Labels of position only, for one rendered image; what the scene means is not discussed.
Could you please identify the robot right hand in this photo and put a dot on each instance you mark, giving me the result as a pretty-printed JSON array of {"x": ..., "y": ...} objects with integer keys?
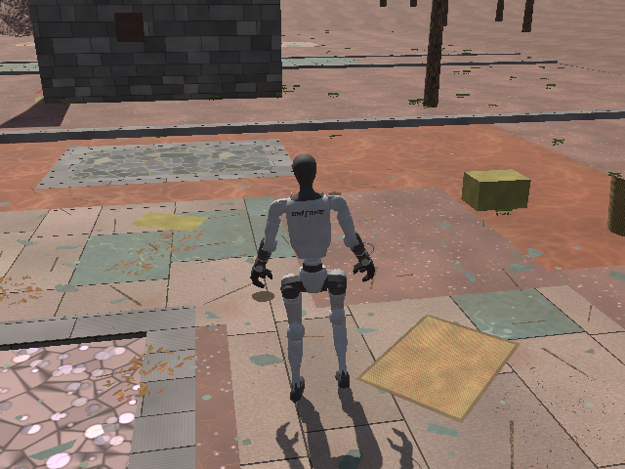
[{"x": 369, "y": 268}]

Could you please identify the robot left hand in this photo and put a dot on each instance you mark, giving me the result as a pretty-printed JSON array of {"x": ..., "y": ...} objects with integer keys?
[{"x": 255, "y": 275}]

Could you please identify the robot right shin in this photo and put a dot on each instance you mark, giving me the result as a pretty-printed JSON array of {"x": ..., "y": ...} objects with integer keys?
[{"x": 341, "y": 342}]

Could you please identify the robot left forearm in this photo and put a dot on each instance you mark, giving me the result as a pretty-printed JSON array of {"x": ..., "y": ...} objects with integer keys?
[{"x": 262, "y": 258}]

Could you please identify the robot right foot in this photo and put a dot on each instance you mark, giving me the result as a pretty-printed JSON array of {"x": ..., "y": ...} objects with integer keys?
[{"x": 343, "y": 380}]

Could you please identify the robot right forearm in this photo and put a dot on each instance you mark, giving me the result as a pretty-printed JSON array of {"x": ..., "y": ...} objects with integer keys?
[{"x": 360, "y": 252}]

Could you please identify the robot left upper arm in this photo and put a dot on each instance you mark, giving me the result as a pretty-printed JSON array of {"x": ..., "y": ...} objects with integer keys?
[{"x": 272, "y": 224}]

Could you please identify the robot right upper arm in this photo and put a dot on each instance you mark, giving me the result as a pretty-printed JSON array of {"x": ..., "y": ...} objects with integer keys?
[{"x": 337, "y": 203}]

